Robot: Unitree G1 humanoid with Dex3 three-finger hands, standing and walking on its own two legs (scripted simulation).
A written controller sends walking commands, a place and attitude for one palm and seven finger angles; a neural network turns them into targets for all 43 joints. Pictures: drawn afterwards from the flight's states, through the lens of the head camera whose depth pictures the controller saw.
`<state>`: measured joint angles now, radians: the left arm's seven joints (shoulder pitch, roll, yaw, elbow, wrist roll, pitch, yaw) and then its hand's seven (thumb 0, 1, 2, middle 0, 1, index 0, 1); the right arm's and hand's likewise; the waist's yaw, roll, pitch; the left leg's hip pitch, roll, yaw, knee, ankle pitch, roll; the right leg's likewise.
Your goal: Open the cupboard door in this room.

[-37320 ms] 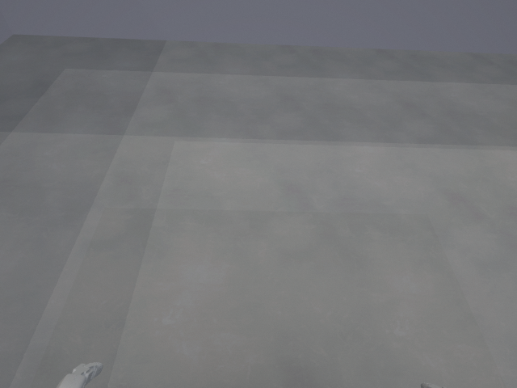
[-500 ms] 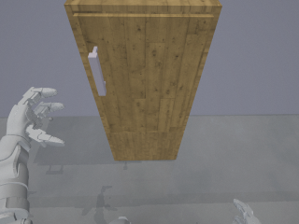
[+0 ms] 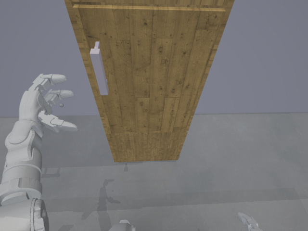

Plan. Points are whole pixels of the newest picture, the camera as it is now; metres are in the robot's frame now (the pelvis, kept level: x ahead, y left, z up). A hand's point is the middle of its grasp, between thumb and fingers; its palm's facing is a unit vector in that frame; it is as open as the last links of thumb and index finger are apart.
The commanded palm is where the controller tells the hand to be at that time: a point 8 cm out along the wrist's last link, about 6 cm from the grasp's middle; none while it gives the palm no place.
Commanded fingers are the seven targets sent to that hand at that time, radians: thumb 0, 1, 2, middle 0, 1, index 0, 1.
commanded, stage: move the hooked fingers beside the handle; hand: left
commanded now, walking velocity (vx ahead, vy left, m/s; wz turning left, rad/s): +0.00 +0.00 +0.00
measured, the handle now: (101, 69) +0.56 +0.18 +0.09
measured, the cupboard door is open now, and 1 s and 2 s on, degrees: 0 0 0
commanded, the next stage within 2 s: slide the fingers in behind the handle in 1.52 s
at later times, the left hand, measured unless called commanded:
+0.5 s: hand (75, 86) +0.46 +0.23 +0.10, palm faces +0.08 -1.00 +0.00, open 14.0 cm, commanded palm +0.44 +0.28 +0.09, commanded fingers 0.00 -0.50 0.30 -0.30 -1.20 -0.30 -1.20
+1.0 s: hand (78, 80) +0.51 +0.24 +0.09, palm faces +0.08 -1.00 -0.01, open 14.0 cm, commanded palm +0.48 +0.28 +0.09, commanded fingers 0.00 -0.50 0.30 -0.30 -1.20 -0.30 -1.20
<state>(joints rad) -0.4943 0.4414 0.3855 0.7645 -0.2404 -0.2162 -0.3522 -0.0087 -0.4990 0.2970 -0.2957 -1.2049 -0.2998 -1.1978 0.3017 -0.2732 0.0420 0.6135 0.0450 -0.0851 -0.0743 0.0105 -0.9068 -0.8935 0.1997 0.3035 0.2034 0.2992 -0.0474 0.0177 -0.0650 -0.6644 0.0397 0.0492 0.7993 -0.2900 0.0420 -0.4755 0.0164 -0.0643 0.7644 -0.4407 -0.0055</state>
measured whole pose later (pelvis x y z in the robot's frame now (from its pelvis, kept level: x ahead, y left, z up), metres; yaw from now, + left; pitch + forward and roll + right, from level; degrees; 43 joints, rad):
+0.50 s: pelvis -0.01 +0.00 -0.01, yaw -1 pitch +13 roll -3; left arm -0.82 0.55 0.42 1.12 -0.14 -0.32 -0.29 -0.01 -0.50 0.30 -0.30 -1.20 -0.30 -1.20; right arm 0.37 -0.29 0.03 0.66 0.02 -0.02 -0.06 0.01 -0.91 -0.89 0.20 0.30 0.20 0.30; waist -0.12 0.02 -0.06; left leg -0.81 0.06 0.04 0.87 -0.29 0.04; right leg -0.62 0.03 -0.07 0.84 -0.45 -0.01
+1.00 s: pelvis +0.01 -0.01 -0.02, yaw -2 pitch +18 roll -3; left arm -0.85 0.64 0.49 1.17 -0.12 -0.31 -0.33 -0.01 -0.50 0.30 -0.29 -1.20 -0.30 -1.20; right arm 0.43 -0.28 0.02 0.63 0.02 0.07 -0.04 0.01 -0.91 -0.89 0.20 0.30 0.20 0.30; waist -0.15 0.02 -0.09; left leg -0.88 0.08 0.04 0.91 -0.35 0.03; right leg -0.69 0.06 -0.06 0.86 -0.48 -0.02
